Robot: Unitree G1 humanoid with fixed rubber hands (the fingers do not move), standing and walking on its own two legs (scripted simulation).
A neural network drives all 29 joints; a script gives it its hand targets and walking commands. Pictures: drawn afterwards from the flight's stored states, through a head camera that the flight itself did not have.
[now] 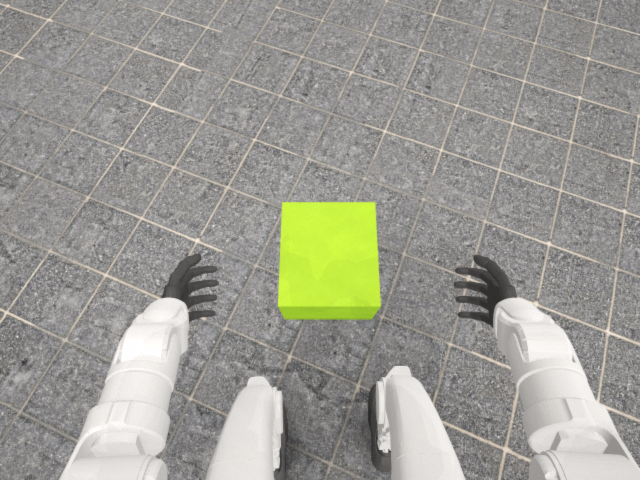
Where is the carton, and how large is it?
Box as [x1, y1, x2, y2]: [278, 202, 380, 319]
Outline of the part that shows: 282,202 278,307 284,318 371,319 380,306 374,202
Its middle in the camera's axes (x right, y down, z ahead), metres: +0.02 +0.07 +1.07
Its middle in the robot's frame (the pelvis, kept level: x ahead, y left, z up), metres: +0.54 -0.02 -0.59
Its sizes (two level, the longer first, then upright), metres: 0.278 0.247 0.187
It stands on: the floor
